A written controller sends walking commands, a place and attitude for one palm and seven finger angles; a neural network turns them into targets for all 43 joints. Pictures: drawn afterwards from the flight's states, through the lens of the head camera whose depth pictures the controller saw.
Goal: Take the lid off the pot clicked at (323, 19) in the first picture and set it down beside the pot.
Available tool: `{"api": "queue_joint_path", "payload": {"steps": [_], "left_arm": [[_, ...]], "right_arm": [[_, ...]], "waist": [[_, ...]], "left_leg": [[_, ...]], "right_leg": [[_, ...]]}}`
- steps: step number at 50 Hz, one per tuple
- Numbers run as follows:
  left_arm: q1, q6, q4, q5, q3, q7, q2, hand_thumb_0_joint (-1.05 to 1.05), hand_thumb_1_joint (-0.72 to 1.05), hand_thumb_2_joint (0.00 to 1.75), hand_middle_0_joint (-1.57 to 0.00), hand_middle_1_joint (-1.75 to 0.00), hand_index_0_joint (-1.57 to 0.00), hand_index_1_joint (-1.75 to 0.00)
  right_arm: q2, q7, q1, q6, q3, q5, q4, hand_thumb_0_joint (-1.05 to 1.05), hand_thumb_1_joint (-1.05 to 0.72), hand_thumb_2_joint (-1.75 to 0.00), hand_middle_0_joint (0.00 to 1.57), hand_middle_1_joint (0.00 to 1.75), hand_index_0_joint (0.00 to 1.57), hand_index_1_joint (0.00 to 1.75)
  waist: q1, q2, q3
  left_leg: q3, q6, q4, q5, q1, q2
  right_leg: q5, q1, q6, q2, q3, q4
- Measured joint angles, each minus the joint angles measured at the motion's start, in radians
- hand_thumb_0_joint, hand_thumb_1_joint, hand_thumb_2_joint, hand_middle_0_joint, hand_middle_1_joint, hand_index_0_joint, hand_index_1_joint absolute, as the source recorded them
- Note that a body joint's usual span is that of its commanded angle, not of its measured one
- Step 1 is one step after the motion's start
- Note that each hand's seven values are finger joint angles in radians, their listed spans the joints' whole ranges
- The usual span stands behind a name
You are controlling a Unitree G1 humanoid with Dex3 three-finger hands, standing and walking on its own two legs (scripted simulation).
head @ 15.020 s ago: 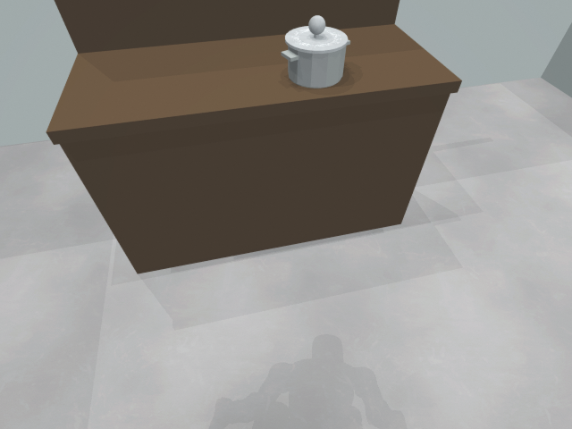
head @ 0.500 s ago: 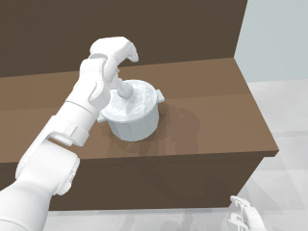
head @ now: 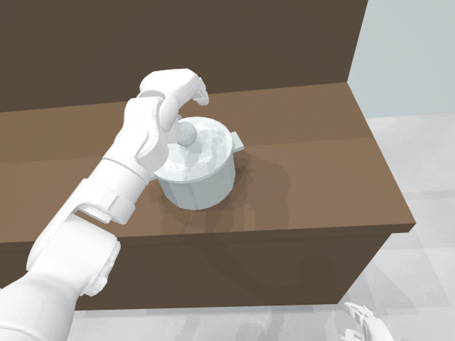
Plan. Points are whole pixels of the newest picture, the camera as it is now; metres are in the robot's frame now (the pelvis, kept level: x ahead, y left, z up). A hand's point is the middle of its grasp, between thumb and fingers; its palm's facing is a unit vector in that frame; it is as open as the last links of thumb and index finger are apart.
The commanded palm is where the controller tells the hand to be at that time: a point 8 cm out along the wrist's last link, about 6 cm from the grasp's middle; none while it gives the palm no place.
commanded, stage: move the open hand above the knob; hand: left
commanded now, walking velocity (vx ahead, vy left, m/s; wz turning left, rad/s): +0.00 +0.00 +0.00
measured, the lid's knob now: (184, 133) +0.48 +0.09 +0.11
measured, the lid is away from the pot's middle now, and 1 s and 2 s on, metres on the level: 0.00 0.00 0.00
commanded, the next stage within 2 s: lower the open fingers around the knob in 1.06 s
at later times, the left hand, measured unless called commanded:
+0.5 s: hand (169, 101) +0.45 +0.09 +0.21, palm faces -0.08 -0.06 -0.99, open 10.2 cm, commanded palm +0.42 +0.10 +0.26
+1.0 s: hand (175, 109) +0.44 +0.08 +0.20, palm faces -0.10 -0.02 -0.99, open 10.2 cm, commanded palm +0.42 +0.10 +0.26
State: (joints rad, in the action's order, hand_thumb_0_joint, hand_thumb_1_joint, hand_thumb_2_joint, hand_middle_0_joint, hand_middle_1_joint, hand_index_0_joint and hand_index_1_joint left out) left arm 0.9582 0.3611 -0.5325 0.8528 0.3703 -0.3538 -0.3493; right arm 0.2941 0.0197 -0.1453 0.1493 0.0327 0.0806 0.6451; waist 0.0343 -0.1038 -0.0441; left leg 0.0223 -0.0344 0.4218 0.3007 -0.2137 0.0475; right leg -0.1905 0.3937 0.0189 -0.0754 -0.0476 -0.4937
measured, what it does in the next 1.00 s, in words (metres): stands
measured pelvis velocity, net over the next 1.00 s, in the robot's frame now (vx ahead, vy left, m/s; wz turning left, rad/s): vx -0.01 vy -0.01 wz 0.00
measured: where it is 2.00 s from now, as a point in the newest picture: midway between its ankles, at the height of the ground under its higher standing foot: outside the picture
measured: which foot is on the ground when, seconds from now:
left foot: down 0.00-1.00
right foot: down 0.00-1.00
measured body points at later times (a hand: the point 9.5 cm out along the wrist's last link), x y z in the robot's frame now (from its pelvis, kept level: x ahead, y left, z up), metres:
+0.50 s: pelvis +0.00 +0.00 +0.00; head +0.01 -0.05 +0.45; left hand +0.45 +0.09 +0.26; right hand +0.18 -0.23 -0.12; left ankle -0.06 +0.10 -0.74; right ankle +0.03 -0.13 -0.74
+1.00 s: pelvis -0.01 -0.01 +0.00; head +0.01 -0.06 +0.45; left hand +0.44 +0.08 +0.25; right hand +0.16 -0.25 -0.13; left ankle -0.06 +0.10 -0.74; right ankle +0.03 -0.13 -0.74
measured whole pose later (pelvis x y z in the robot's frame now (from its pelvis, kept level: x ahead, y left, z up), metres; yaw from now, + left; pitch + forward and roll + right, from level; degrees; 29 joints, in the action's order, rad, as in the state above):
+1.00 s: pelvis -0.01 -0.01 +0.00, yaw +0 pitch +4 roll +1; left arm 0.96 0.35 -0.51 0.85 0.36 -0.32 -0.38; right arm 0.30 -0.01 -0.11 0.12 0.04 0.08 0.65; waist 0.03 -0.11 -0.04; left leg 0.02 -0.02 0.43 0.30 -0.20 0.04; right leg -0.19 0.38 0.01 -0.07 -0.05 -0.50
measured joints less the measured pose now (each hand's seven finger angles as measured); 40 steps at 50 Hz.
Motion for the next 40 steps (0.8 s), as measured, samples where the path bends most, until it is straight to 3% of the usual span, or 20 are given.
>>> {"api": "queue_joint_path", "payload": {"steps": [4, 9, 14, 18, 21, 25, 29, 33, 38, 40], "left_arm": [[0.017, -0.026, 0.029, 0.003, 0.005, 0.019, -0.007, 0.00, -0.38, 1.60, -0.87, -0.08, -0.86, -0.08], [0.077, 0.013, -0.081, 0.005, -0.041, 0.055, 0.008, 0.00, -0.38, 1.60, -0.86, -0.08, -0.86, -0.08], [-0.008, 0.022, 0.016, 0.004, 0.014, 0.025, 0.018, 0.00, -0.38, 1.60, -0.86, -0.08, -0.86, -0.08], [-0.021, -0.015, 0.102, 0.001, 0.047, 0.028, 0.001, 0.00, -0.38, 1.60, -0.87, -0.08, -0.86, -0.08], [0.032, -0.014, 0.025, 0.002, 0.007, 0.059, 0.011, 0.00, -0.38, 1.60, -0.87, -0.08, -0.87, -0.08], [0.081, 0.031, -0.095, 0.003, -0.020, 0.071, 0.021, 0.00, -0.38, 1.60, -0.86, -0.08, -0.86, -0.08], [0.005, 0.036, -0.002, 0.003, 0.018, 0.035, 0.020, 0.00, -0.38, 1.60, -0.86, -0.08, -0.86, -0.08], [-0.021, -0.010, 0.086, 0.004, 0.040, 0.031, -0.002, 0.00, -0.38, 1.60, -0.87, -0.08, -0.86, -0.08], [0.077, 0.011, -0.092, 0.001, -0.041, 0.066, 0.001, 0.00, -0.38, 1.60, -0.87, -0.08, -0.86, -0.08], [0.073, 0.031, -0.101, 0.001, -0.044, 0.061, -0.006, 0.00, -0.38, 1.60, -0.86, -0.08, -0.86, -0.08]], "right_arm": [[-0.004, -0.018, 0.011, -0.037, -0.003, -0.005, 0.013, 0.01, -0.91, -0.90, 0.19, 0.30, 0.20, 0.30], [-0.012, 0.000, 0.026, -0.015, 0.010, 0.001, 0.016, 0.01, -0.91, -0.90, 0.19, 0.30, 0.20, 0.30], [-0.013, 0.017, 0.039, 0.016, 0.008, 0.006, -0.013, 0.01, -0.91, -0.90, 0.19, 0.30, 0.20, 0.30], [-0.015, 0.000, 0.052, -0.022, 0.003, -0.003, -0.013, 0.01, -0.91, -0.90, 0.19, 0.30, 0.20, 0.30], [-0.017, -0.008, 0.062, -0.024, 0.013, -0.005, 0.008, 0.01, -0.91, -0.90, 0.19, 0.30, 0.20, 0.30], [-0.023, 0.004, 0.062, 0.008, 0.025, 0.006, 0.004, 0.01, -0.91, -0.90, 0.19, 0.30, 0.20, 0.30], [-0.018, 0.012, 0.050, 0.028, 0.016, 0.006, -0.018, 0.01, -0.91, -0.90, 0.19, 0.30, 0.20, 0.30], [-0.012, -0.009, 0.042, -0.010, 0.007, -0.004, -0.008, 0.01, -0.91, -0.90, 0.19, 0.30, 0.20, 0.30], [-0.013, -0.022, 0.047, -0.004, 0.023, 0.002, 0.021, 0.01, -0.91, -0.90, 0.19, 0.30, 0.20, 0.30], [-0.011, -0.011, 0.035, 0.006, 0.019, 0.006, 0.008, 0.01, -0.91, -0.90, 0.19, 0.30, 0.20, 0.30]], "waist": [[-0.004, -0.005, 0.003], [-0.013, 0.005, -0.020], [-0.017, 0.006, -0.009], [-0.018, -0.004, 0.005], [-0.024, -0.005, -0.011], [-0.024, 0.008, -0.023], [-0.018, 0.008, -0.007], [-0.013, -0.005, 0.001], [-0.008, 0.005, -0.011], [-0.006, 0.007, -0.012]], "left_leg": [[-0.002, -0.002, 0.002, 0.004, 0.011, 0.002], [0.006, 0.001, -0.004, 0.000, 0.003, 0.002], [0.000, 0.001, 0.006, 0.003, 0.000, 0.001], [-0.008, -0.001, 0.012, 0.004, 0.009, 0.003], [-0.004, 0.001, 0.005, 0.002, 0.012, 0.003], [0.002, 0.006, 0.005, -0.001, -0.001, 0.001], [-0.003, 0.006, 0.010, -0.002, -0.004, -0.001], [-0.008, 0.005, 0.014, 0.002, 0.008, -0.002], [0.006, 0.011, 0.002, -0.002, 0.011, -0.006], [0.008, 0.012, 0.001, -0.005, 0.005, -0.007]], "right_leg": [[-0.004, -0.011, 0.002, -0.002, -0.002, -0.002], [-0.003, 0.004, 0.001, -0.001, 0.007, -0.005], [-0.003, 0.000, 0.000, -0.001, 0.000, -0.006], [-0.005, -0.014, 0.000, -0.005, -0.007, -0.007], [-0.004, -0.013, 0.001, -0.004, -0.003, -0.006], [-0.002, 0.006, -0.003, -0.001, 0.003, -0.012], [-0.001, 0.004, -0.006, 0.000, -0.003, -0.012], [-0.004, -0.012, -0.006, 0.000, -0.008, -0.012], [-0.001, -0.002, -0.008, 0.006, 0.006, -0.013], [0.002, 0.005, -0.010, 0.008, 0.007, -0.012]]}}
